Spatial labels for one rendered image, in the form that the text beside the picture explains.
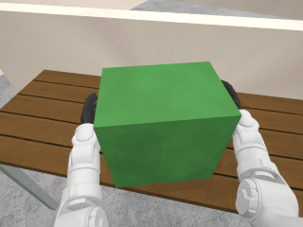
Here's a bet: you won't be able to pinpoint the right robot upper arm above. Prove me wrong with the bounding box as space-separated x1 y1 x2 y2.
235 178 303 227

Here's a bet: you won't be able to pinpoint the robot left forearm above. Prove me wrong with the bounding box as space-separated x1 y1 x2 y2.
53 123 102 227

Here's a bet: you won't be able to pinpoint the robot right forearm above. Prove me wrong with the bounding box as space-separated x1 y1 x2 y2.
231 109 299 216

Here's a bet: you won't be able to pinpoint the carton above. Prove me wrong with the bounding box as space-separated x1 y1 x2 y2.
93 61 242 188

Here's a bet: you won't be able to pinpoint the left robot upper arm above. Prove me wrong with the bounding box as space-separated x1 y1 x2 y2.
54 205 109 227

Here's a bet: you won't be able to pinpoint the table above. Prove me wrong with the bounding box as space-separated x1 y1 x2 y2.
0 70 303 218

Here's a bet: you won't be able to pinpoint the left robot hand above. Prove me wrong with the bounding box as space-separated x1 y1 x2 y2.
80 92 98 125

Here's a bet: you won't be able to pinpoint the right robot hand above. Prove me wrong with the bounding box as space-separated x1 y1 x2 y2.
221 79 242 110

